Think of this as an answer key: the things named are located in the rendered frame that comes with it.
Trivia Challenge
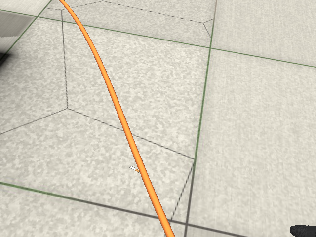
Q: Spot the right robot hand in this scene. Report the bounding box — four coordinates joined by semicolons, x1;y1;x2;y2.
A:
289;225;316;237

